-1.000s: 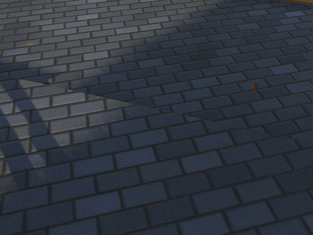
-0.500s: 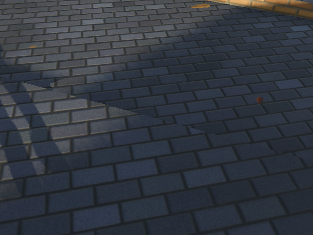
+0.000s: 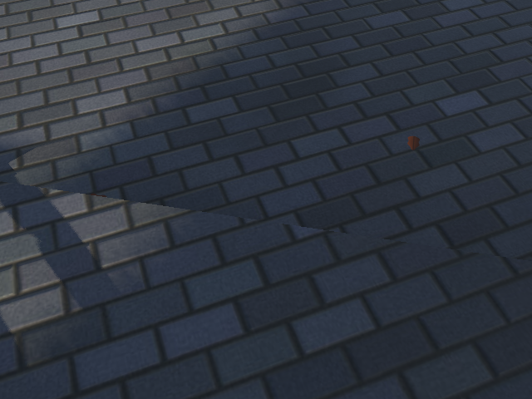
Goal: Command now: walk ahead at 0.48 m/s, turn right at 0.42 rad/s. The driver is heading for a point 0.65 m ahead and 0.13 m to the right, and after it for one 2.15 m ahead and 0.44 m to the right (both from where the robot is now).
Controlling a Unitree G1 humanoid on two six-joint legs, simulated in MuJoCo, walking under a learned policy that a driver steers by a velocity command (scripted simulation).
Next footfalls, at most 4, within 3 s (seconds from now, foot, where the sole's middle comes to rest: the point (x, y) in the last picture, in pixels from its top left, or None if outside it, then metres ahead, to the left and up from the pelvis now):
0.54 left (255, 371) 0.51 0.05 -0.75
1.00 right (361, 329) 0.61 -0.22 -0.75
1.36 left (281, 319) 0.65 -0.02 -0.75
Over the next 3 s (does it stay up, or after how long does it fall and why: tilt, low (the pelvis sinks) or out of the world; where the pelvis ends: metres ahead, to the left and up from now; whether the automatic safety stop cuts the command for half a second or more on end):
stays up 0.61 -0.10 0.03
